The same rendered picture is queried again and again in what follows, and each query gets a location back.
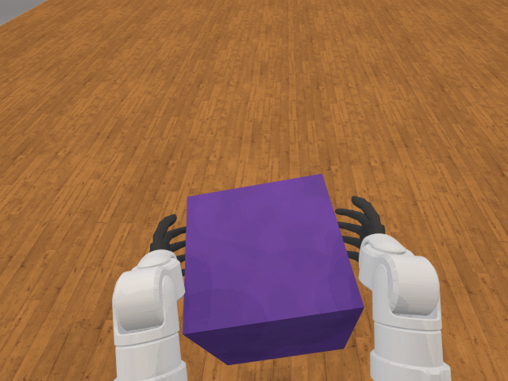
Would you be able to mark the robot right forearm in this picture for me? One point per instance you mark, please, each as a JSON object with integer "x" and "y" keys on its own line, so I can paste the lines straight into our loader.
{"x": 406, "y": 308}

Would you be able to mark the right robot hand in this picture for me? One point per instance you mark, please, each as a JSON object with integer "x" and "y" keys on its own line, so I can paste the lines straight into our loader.
{"x": 370, "y": 224}

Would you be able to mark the robot left forearm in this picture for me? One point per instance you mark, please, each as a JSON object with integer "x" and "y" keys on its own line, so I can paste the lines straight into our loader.
{"x": 146, "y": 321}

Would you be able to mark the carton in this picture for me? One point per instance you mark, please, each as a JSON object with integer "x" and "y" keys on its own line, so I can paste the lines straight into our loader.
{"x": 267, "y": 274}

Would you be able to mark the left robot hand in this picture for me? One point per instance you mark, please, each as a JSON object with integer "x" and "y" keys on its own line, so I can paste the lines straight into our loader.
{"x": 162, "y": 237}

